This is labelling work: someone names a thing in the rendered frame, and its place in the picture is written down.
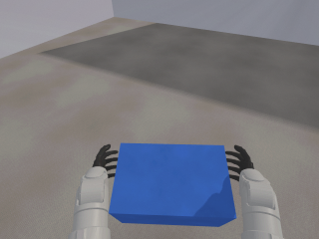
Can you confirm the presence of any robot left hand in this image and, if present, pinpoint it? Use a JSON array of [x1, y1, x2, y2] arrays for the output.
[[92, 144, 118, 178]]

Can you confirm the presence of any robot left forearm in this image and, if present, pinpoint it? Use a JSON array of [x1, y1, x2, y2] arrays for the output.
[[68, 166, 111, 239]]

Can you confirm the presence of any carton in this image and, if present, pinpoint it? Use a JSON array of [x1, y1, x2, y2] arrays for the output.
[[109, 142, 237, 227]]

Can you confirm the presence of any robot right forearm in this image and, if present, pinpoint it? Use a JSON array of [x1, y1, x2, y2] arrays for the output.
[[239, 168, 284, 239]]

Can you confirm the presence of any robot right hand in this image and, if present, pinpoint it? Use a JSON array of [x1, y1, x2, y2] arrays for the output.
[[225, 145, 254, 182]]

